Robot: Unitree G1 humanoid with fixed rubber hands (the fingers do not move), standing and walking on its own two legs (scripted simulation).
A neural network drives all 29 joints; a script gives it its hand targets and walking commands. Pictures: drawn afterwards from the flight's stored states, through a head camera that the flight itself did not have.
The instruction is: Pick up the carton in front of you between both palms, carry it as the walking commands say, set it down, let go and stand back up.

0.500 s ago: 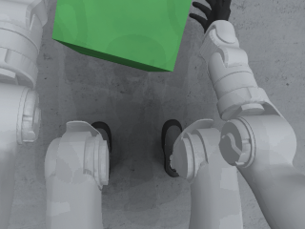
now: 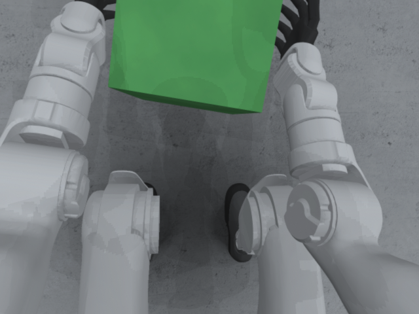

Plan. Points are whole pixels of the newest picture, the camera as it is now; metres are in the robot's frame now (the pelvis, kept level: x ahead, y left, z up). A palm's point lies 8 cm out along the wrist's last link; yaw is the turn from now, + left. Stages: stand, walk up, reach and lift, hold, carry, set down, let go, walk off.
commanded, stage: reach and lift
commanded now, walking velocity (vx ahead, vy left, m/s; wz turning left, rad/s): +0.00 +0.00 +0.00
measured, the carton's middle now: (195, 48) +0.53 +0.05 -0.22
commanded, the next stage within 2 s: none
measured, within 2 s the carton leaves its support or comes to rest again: neither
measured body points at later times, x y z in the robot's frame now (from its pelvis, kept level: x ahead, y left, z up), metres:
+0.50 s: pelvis -0.01 -0.02 +0.11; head +0.25 +0.04 +0.47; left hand +0.50 +0.20 +0.04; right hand +0.50 -0.10 +0.05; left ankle +0.10 +0.11 -0.34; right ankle +0.12 -0.14 -0.34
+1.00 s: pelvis +0.04 -0.02 +0.24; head +0.20 +0.03 +0.66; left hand +0.45 +0.19 +0.19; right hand +0.47 -0.11 +0.20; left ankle +0.10 +0.11 -0.34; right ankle +0.12 -0.14 -0.34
